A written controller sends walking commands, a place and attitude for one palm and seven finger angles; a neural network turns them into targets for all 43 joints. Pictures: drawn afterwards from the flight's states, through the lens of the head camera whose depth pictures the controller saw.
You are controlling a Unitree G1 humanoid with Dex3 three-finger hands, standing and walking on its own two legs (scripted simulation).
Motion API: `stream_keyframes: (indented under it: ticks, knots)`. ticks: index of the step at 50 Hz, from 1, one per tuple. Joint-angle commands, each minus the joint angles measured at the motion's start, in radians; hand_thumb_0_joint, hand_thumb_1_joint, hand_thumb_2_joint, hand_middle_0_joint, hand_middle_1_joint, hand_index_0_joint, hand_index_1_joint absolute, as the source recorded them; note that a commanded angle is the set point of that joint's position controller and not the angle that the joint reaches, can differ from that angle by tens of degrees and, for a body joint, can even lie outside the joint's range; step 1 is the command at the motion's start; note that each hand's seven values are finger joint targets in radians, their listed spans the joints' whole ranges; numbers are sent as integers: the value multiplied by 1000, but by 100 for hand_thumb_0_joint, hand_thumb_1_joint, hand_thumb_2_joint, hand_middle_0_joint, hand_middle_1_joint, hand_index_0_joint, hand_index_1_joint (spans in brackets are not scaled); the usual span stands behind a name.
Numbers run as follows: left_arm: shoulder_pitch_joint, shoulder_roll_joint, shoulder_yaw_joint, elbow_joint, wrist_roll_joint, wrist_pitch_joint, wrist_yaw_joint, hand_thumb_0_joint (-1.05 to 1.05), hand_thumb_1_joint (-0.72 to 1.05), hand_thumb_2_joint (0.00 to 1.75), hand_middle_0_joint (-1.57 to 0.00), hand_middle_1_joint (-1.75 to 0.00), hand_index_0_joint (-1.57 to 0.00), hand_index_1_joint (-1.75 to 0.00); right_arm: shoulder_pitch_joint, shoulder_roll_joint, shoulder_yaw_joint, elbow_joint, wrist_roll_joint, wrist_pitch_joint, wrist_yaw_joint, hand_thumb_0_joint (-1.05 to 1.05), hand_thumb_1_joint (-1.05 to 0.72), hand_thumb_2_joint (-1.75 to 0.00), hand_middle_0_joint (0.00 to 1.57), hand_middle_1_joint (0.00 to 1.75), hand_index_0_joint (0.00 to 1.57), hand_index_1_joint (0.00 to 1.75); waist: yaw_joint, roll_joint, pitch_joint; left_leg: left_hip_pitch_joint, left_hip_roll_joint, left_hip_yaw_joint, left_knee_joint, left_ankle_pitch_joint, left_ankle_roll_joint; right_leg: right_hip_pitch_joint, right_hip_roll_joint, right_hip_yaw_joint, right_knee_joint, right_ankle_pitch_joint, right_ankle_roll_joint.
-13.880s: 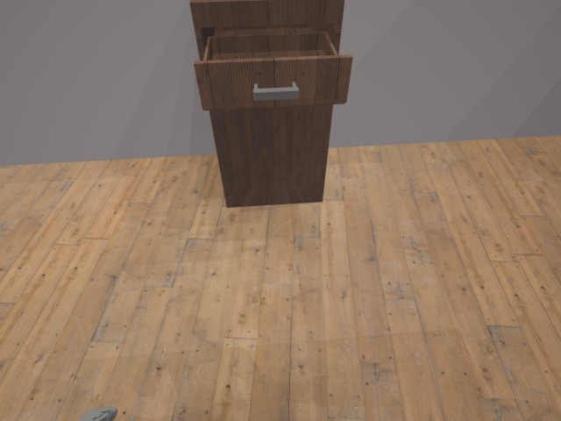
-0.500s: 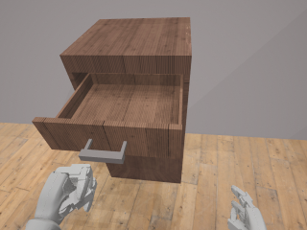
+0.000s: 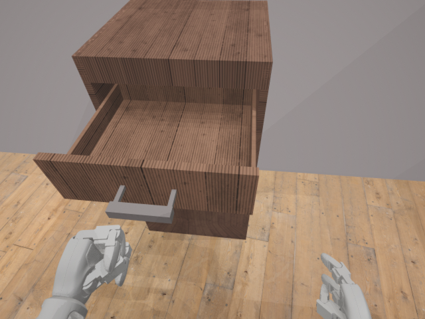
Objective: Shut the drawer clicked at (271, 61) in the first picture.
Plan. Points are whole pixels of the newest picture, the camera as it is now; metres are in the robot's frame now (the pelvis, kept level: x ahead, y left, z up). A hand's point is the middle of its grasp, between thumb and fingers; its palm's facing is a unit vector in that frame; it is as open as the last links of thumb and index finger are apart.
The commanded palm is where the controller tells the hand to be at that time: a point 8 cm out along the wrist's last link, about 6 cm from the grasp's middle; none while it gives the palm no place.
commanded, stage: bring the fist close to the handle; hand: left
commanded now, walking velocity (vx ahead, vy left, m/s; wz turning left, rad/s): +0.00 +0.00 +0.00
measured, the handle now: (143, 202) +0.33 +0.16 +0.04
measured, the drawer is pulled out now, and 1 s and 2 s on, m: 0.28 0.28 0.19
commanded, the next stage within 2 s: push the drawer shut in 0.86 s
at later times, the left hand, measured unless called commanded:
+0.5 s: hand (149, 253) +0.23 +0.13 +0.03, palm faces -0.12 -0.99 -0.02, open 3.3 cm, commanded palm +0.21 +0.19 +0.04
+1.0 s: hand (144, 247) +0.23 +0.14 +0.05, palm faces -0.04 -1.00 -0.05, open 3.3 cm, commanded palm +0.22 +0.19 +0.04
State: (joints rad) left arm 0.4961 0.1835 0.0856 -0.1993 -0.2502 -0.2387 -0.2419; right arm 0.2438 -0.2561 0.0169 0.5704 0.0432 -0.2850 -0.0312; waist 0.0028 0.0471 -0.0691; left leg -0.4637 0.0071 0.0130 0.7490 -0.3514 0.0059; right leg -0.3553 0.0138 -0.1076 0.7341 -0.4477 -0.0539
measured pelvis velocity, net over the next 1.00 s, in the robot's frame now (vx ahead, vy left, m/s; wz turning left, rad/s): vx -0.01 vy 0.01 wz -0.02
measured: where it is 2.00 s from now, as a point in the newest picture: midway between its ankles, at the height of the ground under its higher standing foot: outside the picture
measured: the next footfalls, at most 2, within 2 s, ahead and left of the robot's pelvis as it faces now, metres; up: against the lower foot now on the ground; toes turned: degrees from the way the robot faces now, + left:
none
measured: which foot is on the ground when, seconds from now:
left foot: down 0.00-1.00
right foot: down 0.00-1.00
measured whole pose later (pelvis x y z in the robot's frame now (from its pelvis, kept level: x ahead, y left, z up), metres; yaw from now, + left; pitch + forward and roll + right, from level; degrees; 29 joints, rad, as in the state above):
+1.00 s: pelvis -0.01 +0.01 -0.03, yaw -1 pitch +10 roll -1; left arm 0.37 0.17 0.00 -0.10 -0.17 -0.36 -0.06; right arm 0.26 -0.24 0.02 0.49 0.02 -0.11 0.01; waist -0.03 0.05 -0.12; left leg -0.69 0.02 0.03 0.95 -0.43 0.01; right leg -0.59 0.02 -0.10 0.93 -0.52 -0.05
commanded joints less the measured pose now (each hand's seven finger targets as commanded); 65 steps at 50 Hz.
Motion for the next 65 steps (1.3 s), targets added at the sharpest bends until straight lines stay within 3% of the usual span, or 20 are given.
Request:
stream_keyframes:
  ticks: [1, 4, 6, 11, 18, 21, 24, 26, 28, 32, 36, 38, 41, 43, 48, 51, 55, 56, 59, 65]
  knots:
    - [-84, 62, -7, -174, 6, -80, 18, 0, 90, 90, -140, -160, -140, -160, -96, -104, -37, -167, 5, -43, -5, 0, -90, -90, 20, 30, 20, 30, -23, -53, -71, 100, -12, -36, -53, 188, 35, -102, -16, 61, -106, 312, 51]
    - [-106, 41, -44, -168, 25, -86, 43, 0, 90, 90, -140, -160, -140, -160, -91, -103, -35, -188, 1, -30, -1, 0, -90, -90, 20, 30, 20, 30, -23, -57, -76, 74, -9, -48, -53, 131, 31, -146, -11, 47, -77, 219, 46]
    - [-144, 78, -13, -158, 41, -93, 72, 0, 90, 90, -140, -160, -140, -160, -89, -107, -36, -185, -4, -15, -1, 0, -90, -90, 20, 30, 20, 30, -20, -62, -92, 59, -6, -53, -48, 113, 29, -159, -7, 46, -62, 188, 42]
    - [-188, 60, -24, -162, 65, -126, 133, 0, 90, 90, -140, -160, -140, -160, -79, -99, -32, -198, -12, 8, 10, 0, -90, -90, 20, 30, 20, 30, -16, -14, -170, 63, 2, -60, -24, 140, 22, -186, -2, 36, -5, 190, 33]
    - [-234, -8, -120, -78, 87, -131, 139, 0, 90, 90, -140, -160, -140, -160, -68, -107, -35, -210, -15, 42, 24, 0, -90, -90, 20, 30, 20, 30, -43, -45, -163, -1, 10, -70, 23, 108, 18, -263, 1, 34, 42, 160, 34]
    - [-283, 47, -76, -29, 103, -127, 153, 0, 90, 90, -140, -160, -140, -160, -63, -117, -36, -205, -16, 65, 21, 0, -90, -90, 20, 30, 20, 30, -46, -62, -154, -42, 10, -72, 37, 70, 20, -284, 1, 41, 51, 126, 34]
    - [-346, 26, -85, -64, 102, -146, 170, 0, 90, 90, -140, -160, -140, -160, -67, -106, -36, -219, -19, 78, 24, 0, -90, -90, 20, 30, 20, 30, -34, -24, -211, -27, 9, -72, 46, 82, 18, -284, 1, 43, 73, 128, 29]
    - [-311, 68, -43, -124, 101, -162, 195, 0, 90, 90, -140, -160, -140, -160, -61, -104, -39, -227, -21, 82, 25, 0, -90, -90, 20, 30, 20, 30, -12, 19, -276, 14, 13, -67, 44, 149, 16, -241, 2, 45, 78, 174, 24]
    - [-269, 50, -52, -153, 91, -164, 208, 0, 90, 90, -140, -160, -140, -160, -50, -95, -38, -236, -19, 90, 29, 0, -90, -90, 20, 30, 20, 30, -13, 15, -315, 42, 17, -61, 52, 217, 16, -219, 3, 44, 82, 234, 25]
    - [-206, 3, -107, -76, 94, -141, 195, 0, 90, 90, -140, -160, -140, -160, -44, -101, -35, -234, -15, 110, 34, 0, -90, -90, 20, 30, 20, 30, -40, -40, -209, -17, 16, -53, 57, 198, 18, -239, 7, 43, 68, 255, 33]
    - [-225, 15, -113, -4, 101, -105, 160, 0, 90, 90, -140, -160, -140, -160, -52, -116, -36, -239, -7, 131, 28, 0, -90, -90, 20, 30, 20, 30, -57, -81, -116, -80, 7, -50, 55, 87, 24, -266, 5, 55, 38, 181, 38]
    - [-273, 43, -83, -29, 90, -105, 156, 0, 90, 90, -140, -160, -140, -160, -52, -115, -37, -245, -7, 135, 22, 0, -90, -90, 20, 30, 20, 30, -55, -89, -147, -76, 2, -46, 61, 74, 27, -254, 2, 64, 33, 173, 41]
    - [-271, 98, -20, -135, 81, -147, 176, 0, 90, 90, -140, -160, -140, -160, -46, -106, -38, -246, -15, 127, 17, 0, -90, -90, 20, 30, 20, 30, -27, -24, -249, -28, 2, -41, 66, 153, 26, -196, 0, 68, 53, 243, 34]
    - [-259, 86, -18, -179, 70, -177, 189, 0, 90, 90, -140, -160, -140, -160, -44, -91, -36, -245, -16, 120, 20, 0, -90, -90, 20, 30, 20, 30, -25, -4, -292, -1, 2, -35, 75, 199, 26, -177, 0, 70, 61, 291, 33]
    - [-176, 38, -65, -77, 74, -184, 171, 0, 90, 90, -140, -160, -140, -160, -42, -97, -39, -228, -13, 121, 30, 0, -90, -90, 20, 30, 20, 30, -52, -40, -191, -54, 2, -32, 92, 181, 24, -222, 1, 72, 56, 311, 42]
    - [-272, 44, -86, 27, 84, -144, 135, 0, 90, 90, -140, -160, -140, -160, -46, -117, -38, -218, -5, 133, 24, 0, -90, -90, 20, 30, 20, 30, -84, -97, -97, -121, -3, -38, 101, 72, 29, -272, -6, 98, 20, 198, 50]
    - [-420, 98, -27, 14, 63, -132, 117, 0, 90, 90, -140, -160, -140, -160, -56, -119, -39, -216, -6, 135, 6, 0, -90, -90, 20, 30, 20, 30, -69, -82, -193, -109, -11, -31, 109, 67, 33, -217, -23, 141, 0, 179, 57]
    - [-453, 153, 34, -5, 58, -143, 133, 0, 90, 90, -140, -160, -140, -160, -54, -120, -39, -207, -9, 135, 1, 0, -90, -90, 20, 30, 20, 30, -61, -85, -222, -101, -9, -30, 109, 88, 33, -192, -23, 144, 2, 204, 56]
    - [-499, 140, 57, -45, 42, -178, 161, 0, 90, 90, -140, -160, -140, -160, -55, -100, -34, -196, -12, 124, 3, 0, -90, -90, 20, 30, 20, 30, -37, -26, -328, -39, -10, -22, 95, 184, 32, -117, -21, 126, 35, 347, 52]
    - [-571, 141, 78, 90, 20, -193, 160, 0, 90, 90, -140, -160, -140, -160, -63, -107, -32, -150, -10, 121, 5, 0, -90, -90, 20, 30, 20, 30, -59, -65, -247, -83, -9, -20, 94, 157, 23, -124, -29, 147, 9, 385, 68]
